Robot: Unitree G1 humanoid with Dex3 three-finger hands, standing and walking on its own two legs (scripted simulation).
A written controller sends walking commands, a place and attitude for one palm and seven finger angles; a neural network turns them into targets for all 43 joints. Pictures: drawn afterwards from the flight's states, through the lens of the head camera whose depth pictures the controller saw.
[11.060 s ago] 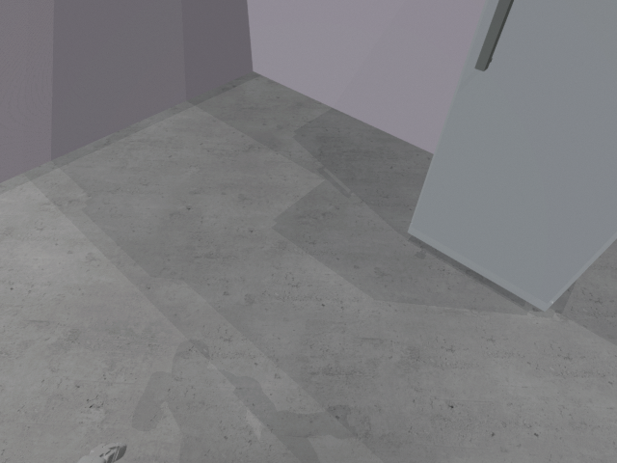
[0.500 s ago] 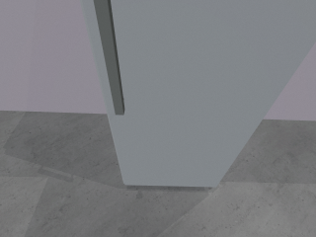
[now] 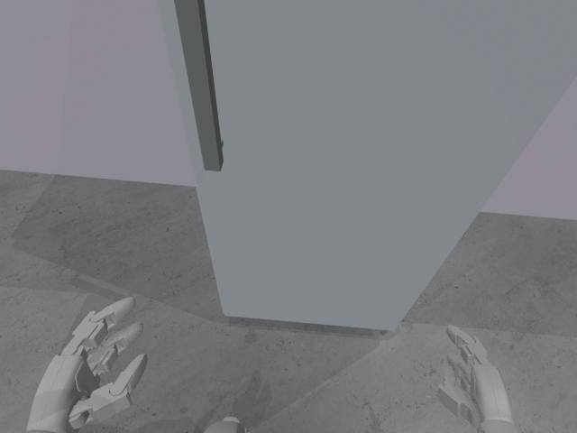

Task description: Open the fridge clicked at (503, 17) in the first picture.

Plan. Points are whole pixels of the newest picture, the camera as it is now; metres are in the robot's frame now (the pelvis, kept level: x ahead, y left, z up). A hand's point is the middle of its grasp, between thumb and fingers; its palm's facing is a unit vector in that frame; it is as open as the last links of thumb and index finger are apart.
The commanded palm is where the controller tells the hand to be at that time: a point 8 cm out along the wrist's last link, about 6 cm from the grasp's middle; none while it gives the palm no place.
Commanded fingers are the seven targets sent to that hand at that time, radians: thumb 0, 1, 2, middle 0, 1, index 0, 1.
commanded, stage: raise the hand to about handle height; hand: left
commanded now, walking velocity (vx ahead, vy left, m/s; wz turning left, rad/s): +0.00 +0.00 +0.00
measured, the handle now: (197, 15) +0.52 +0.16 +0.30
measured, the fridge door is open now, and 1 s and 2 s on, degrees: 0 0 0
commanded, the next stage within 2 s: move the hooked fingers beside the handle in 1.66 s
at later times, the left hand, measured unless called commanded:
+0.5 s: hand (75, 272) +0.25 +0.26 +0.13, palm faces +0.07 -1.00 -0.06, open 11.7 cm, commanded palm +0.22 +0.31 +0.14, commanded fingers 0.00 -0.22 0.42 -0.28 -1.02 -0.28 -1.02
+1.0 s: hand (0, 218) +0.27 +0.31 +0.21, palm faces +0.05 -0.99 -0.10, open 13.9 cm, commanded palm +0.23 +0.36 +0.23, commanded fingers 0.00 -0.50 0.30 -0.30 -1.20 -0.30 -1.20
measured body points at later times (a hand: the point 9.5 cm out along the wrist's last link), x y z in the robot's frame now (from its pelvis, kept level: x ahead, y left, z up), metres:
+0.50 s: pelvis +0.03 +0.01 +0.02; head +0.04 +0.00 +0.47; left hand +0.24 +0.31 +0.14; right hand +0.16 -0.24 -0.06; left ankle +0.05 +0.12 -0.69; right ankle -0.01 -0.08 -0.69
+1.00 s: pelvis +0.01 +0.04 +0.04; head -0.01 +0.03 +0.49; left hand +0.26 +0.36 +0.21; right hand +0.22 -0.16 -0.01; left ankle +0.05 +0.12 -0.69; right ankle -0.01 -0.08 -0.69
